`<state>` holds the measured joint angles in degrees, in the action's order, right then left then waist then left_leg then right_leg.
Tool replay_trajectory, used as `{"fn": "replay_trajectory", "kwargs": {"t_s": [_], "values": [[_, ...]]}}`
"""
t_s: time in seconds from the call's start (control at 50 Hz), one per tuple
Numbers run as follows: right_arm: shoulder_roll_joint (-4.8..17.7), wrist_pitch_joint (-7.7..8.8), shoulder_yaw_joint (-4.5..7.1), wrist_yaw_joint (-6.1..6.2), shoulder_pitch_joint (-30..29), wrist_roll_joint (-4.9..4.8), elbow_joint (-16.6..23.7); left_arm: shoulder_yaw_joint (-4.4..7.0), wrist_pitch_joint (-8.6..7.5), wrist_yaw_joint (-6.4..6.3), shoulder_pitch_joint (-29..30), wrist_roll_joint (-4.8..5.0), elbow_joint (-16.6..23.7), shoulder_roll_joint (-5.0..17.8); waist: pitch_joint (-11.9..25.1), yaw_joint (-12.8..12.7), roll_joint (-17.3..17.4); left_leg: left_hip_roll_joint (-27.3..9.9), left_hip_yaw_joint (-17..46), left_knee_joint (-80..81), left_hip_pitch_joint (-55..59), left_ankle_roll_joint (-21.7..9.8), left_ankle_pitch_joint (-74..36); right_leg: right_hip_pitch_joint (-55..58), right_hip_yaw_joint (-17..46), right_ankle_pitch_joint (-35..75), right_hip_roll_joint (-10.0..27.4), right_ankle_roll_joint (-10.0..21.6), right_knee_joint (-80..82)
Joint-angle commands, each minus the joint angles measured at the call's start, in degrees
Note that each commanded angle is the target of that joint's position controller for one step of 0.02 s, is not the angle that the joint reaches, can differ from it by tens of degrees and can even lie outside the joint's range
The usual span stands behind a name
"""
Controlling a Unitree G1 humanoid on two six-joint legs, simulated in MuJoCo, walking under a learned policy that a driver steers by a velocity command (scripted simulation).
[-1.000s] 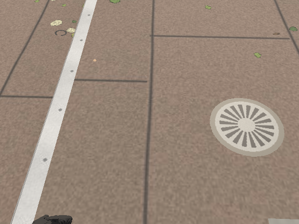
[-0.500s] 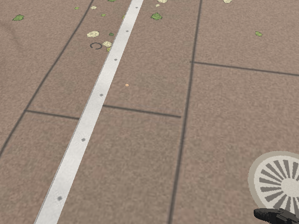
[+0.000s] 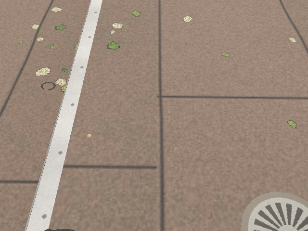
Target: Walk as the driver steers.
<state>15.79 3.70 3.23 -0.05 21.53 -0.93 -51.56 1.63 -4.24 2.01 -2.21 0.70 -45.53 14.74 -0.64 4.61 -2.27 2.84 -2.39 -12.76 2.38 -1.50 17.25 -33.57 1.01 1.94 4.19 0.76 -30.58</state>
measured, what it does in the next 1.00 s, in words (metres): walks ahead: right foot, then left foot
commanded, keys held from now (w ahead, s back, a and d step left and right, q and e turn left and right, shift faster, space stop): w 0.56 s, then w+e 0.44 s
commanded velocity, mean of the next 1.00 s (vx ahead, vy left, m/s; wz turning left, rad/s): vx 0.50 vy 0.00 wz -0.14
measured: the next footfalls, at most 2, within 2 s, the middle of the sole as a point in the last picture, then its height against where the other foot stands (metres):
right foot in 0.06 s outside the picture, level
left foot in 0.60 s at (122, 226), level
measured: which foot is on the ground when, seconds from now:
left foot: down 0.00-0.06, up 0.08-0.58, down 0.60-1.00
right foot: up 0.00-0.04, down 0.06-0.62, up 0.64-1.00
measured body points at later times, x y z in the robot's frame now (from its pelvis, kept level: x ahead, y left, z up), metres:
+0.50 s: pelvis +0.27 -0.02 +0.00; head +0.30 -0.02 +0.45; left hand +0.27 +0.25 -0.13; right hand +0.48 -0.26 -0.09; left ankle +0.46 +0.13 -0.70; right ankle +0.18 -0.13 -0.74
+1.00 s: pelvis +0.55 +0.02 +0.00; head +0.57 +0.01 +0.45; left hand +0.74 +0.25 -0.11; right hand +0.53 -0.25 -0.13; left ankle +0.47 +0.12 -0.74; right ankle +0.70 -0.17 -0.69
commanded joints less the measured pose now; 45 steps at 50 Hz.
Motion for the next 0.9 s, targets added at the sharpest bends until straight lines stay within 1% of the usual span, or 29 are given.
{"fn": "replay_trajectory", "kwargs": {"t_s": [0.02,0.04,0.06,0.08,0.1,0.12,0.14,0.16,0.18,0.2,0.22,0.26,0.32,0.4,0.46,0.5,0.54,0.56,0.58,0.6,0.62,0.64,0.66,0.68,0.7,0.74,0.78,0.84,0.9], "values": [[10.6,-0.47,2.62,0.65,0.0,-0.30,1.4,1.79,-1.28,0.57,2.3,0.06,4.1,6.7,-1.5,-3.1,6.8,-17.8,7.5,-2.5,1.6,-7.9,-29.3,2.6,-0.8,-5.5,-1.2,2.3,2.3],[10.6,-0.84,2.57,0.78,-1.2,-0.32,1.5,2.64,-1.37,0.43,-2.9,-0.09,2.6,8.0,1.6,-6.3,6.9,-16.2,5.9,-8.7,1.1,-6.8,-38.1,10.4,-2.7,-5.8,-3.0,3.5,3.8],[9.1,-1.09,1.91,0.93,-1.0,0.09,1.8,4.10,-1.37,-0.06,-12.1,-0.29,-0.3,10.9,7.8,-10.0,5.6,-13.0,3.6,-19.9,-3.3,-5.1,-39.5,24.0,-2.3,-4.4,-2.6,5.4,3.0],[4.9,-0.53,0.38,0.78,2.9,1.12,3.4,5.40,-1.21,-0.50,-20.4,-1.22,-1.7,16.1,17.0,-10.5,-2.9,-7.4,0.4,-40.2,-21.1,-1.9,-23.3,45.7,15.1,-5.1,10.3,11.8,1.2],[0.6,0.67,-0.98,0.40,6.6,1.12,2.7,5.48,-0.81,-0.24,-23.3,-0.28,-2.9,16.4,22.2,-9.7,-14.2,1.0,4.2,-54.6,-37.8,0.4,15.2,56.8,37.2,-16.7,17.9,17.7,9.5],[6.9,1.71,0.55,0.00,1.5,-0.42,3.2,4.02,-0.84,-0.30,-21.8,0.31,-2.6,11.6,17.3,-11.3,-8.8,-2.2,9.5,-60.5,-44.3,-0.6,16.0,53.7,36.2,-24.1,16.4,15.4,12.5],[8.6,2.37,1.01,-0.17,-3.4,-1.47,4.9,3.49,-0.87,-0.50,-17.0,0.15,-1.7,10.2,9.7,-10.2,-6.3,-5.2,7.7,-60.1,-46.9,-1.3,10.4,45.8,28.7,-22.1,14.8,13.4,13.9],[8.3,2.56,1.02,0.10,-6.0,-0.99,5.2,3.14,-0.91,-0.55,-13.2,-0.44,-0.9,9.0,5.8,-8.8,-2.4,-7.8,6.5,-57.5,-45.1,-1.3,5.2,38.1,23.4,-17.2,12.9,12.6,15.6],[7.7,2.26,1.30,0.27,-6.5,-0.30,5.2,2.67,-1.07,-0.48,-10.7,-0.98,-0.6,7.4,3.1,-7.0,-1.8,-9.5,6.5,-54.4,-42.3,-1.0,1.9,32.0,19.3,-12.3,11.1,12.2,17.4],[6.7,1.68,1.31,0.26,-5.3,-0.09,4.9,2.37,-1.27,-0.42,-9.5,-1.47,-0.6,6.4,2.9,-5.3,-3.1,-10.6,6.8,-52.8,-38.8,-0.8,-0.1,28.3,16.8,-9.5,9.9,12.0,19.0],[5.5,1.07,1.16,0.30,-4.3,-0.02,4.5,2.36,-1.50,-0.35,-9.3,-1.32,-0.8,6.2,2.7,-4.5,-3.2,-10.9,6.6,-51.3,-37.0,-0.3,-0.9,26.4,14.8,-7.8,9.2,12.3,20.5],[4.3,0.18,0.97,0.49,-5.3,0.32,4.8,2.69,-1.95,-0.56,-9.9,-0.91,-1.8,7.5,1.2,-3.9,-2.4,-11.4,5.9,-47.6,-37.8,0.9,-3.4,24.0,11.3,-3.9,8.9,13.1,22.7],[3.9,0.12,0.80,0.45,-10.9,0.80,6.5,3.11,-1.72,-1.38,-12.1,-0.78,-3.2,9.0,-0.6,-5.0,-0.9,-11.5,5.5,-37.7,-41.0,2.3,-12.4,24.9,7.4,-0.5,8.0,12.7,24.1],[2.4,0.74,0.06,-0.34,-18.6,0.45,8.2,3.21,-1.27,-2.01,-15.5,-0.13,-5.1,9.9,-2.2,-7.7,-0.8,-9.1,3.1,-24.3,-37.6,2.3,-22.5,25.5,2.6,-1.0,6.0,10.7,24.6],[2.7,1.03,-0.14,-1.14,-23.1,-0.02,9.7,3.38,-0.57,-2.10,-18.8,0.28,-7.1,10.3,-3.5,-9.2,-0.7,-8.1,3.1,-19.6,-38.1,1.7,-22.4,30.5,2.9,-1.5,8.1,10.5,23.0],[3.5,1.31,-0.05,-1.78,-24.6,-0.10,10.7,3.64,0.08,-2.29,-19.4,0.49,-8.0,10.6,-3.9,-8.8,-1.0,-7.8,3.7,-17.4,-38.8,0.3,-19.3,34.7,3.5,0.5,10.0,9.9,20.8],[4.7,1.59,0.34,-2.19,-23.0,-0.09,10.5,3.98,0.73,-2.52,-18.8,0.60,-8.2,11.3,-2.7,-7.1,-1.8,-6.9,3.0,-16.2,-35.7,-1.2,-15.0,37.5,3.9,6.4,11.3,8.9,17.5],[5.8,1.70,0.91,-2.18,-19.6,-0.03,9.7,4.10,1.03,-2.61,-17.7,0.62,-8.1,11.7,-0.7,-4.9,-2.4,-5.4,1.6,-15.4,-30.5,-2.2,-13.4,37.8,3.1,14.4,10.7,8.1,13.5],[7.8,1.75,2.15,-1.86,-12.5,0.30,7.5,3.81,1.35,-2.62,-17.1,0.66,-8.0,10.9,3.6,-1.2,-1.6,-3.7,0.3,-14.1,-19.6,-3.6,-13.8,35.5,1.7,21.3,8.0,6.8,4.8],[11.2,1.73,3.53,-1.30,-2.1,0.86,4.9,2.79,1.45,-2.64,-17.4,-0.07,-7.0,8.7,11.6,2.8,1.6,-8.9,5.4,-16.5,-2.5,-6.3,-15.5,26.6,-0.2,14.4,4.8,5.1,-9.5],[17.1,1.28,4.96,-0.92,3.7,1.43,3.7,0.68,0.46,-2.16,-24.0,-0.57,-6.0,1.8,20.1,1.1,15.2,-23.8,30.1,-13.4,20.2,-14.8,-7.3,2.9,-3.2,-12.5,-5.1,0.6,-32.3],[12.2,1.14,3.61,-1.05,4.5,0.84,3.8,1.17,-0.71,-1.90,-22.9,0.30,-7.2,4.3,23.1,2.5,15.9,-26.7,42.5,-5.9,20.8,-16.2,0.3,-4.4,5.5,-35.3,-6.5,0.9,-41.1],[9.4,1.35,2.61,-0.89,0.0,0.74,4.2,2.69,-1.31,-1.73,-17.7,2.13,-5.8,9.3,13.5,2.1,11.8,-24.9,34.3,-4.5,13.1,-13.0,3.1,-9.1,6.8,-32.4,-3.3,1.9,-44.5],[7.6,1.53,2.07,-0.77,-4.5,0.91,5.0,2.80,-1.40,-1.95,-14.5,2.42,-5.0,9.3,8.1,0.3,9.1,-22.8,26.6,-2.9,4.8,-10.9,1.3,-8.6,5.2,-26.8,-0.1,2.3,-42.6],[5.5,1.76,1.52,-0.85,-7.9,1.03,5.0,3.04,-1.05,-2.33,-13.0,1.87,-5.0,8.6,3.9,-1.2,7.5,-20.6,21.0,-0.3,-2.3,-9.5,-1.5,-6.8,4.7,-22.6,1.8,2.0,-39.4],[3.4,2.51,1.10,-1.00,-11.0,1.77,4.6,3.39,0.65,-2.61,-15.5,1.44,-6.0,6.3,1.5,-4.2,9.4,-17.7,13.0,3.5,-10.1,-7.8,-6.7,-0.5,5.1,-17.5,3.8,1.6,-35.8],[3.8,3.06,1.34,-0.82,-11.0,1.96,3.7,3.38,1.93,-2.63,-15.7,1.41,-6.0,4.4,0.2,-5.2,8.1,-17.2,7.7,5.1,-12.2,-8.2,-12.8,-0.7,5.2,-14.6,4.0,1.1,-34.6],[5.2,3.17,1.83,0.06,-9.6,2.32,2.4,3.67,2.41,-2.59,-12.0,0.99,-4.3,4.2,-1.7,-4.8,6.1,-17.0,2.2,6.3,-10.7,-8.5,-17.7,-5.5,6.3,-6.9,3.6,0.3,-27.8],[6.3,2.85,1.97,0.65,-8.9,2.01,1.9,3.22,1.95,-1.45,-7.7,0.28,-2.5,3.2,-2.5,-3.8,5.4,-16.2,-3.0,7.1,-9.3,-7.7,-19.9,-4.8,3.6,0.3,3.0,0.2,-17.8]]}}
Velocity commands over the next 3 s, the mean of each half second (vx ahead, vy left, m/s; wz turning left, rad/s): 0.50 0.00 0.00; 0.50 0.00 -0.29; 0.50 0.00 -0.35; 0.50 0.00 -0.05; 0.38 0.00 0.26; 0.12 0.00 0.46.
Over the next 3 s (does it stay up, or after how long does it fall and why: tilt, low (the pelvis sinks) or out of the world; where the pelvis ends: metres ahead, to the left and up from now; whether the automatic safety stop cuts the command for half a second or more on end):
stays up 1.44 -0.25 0.00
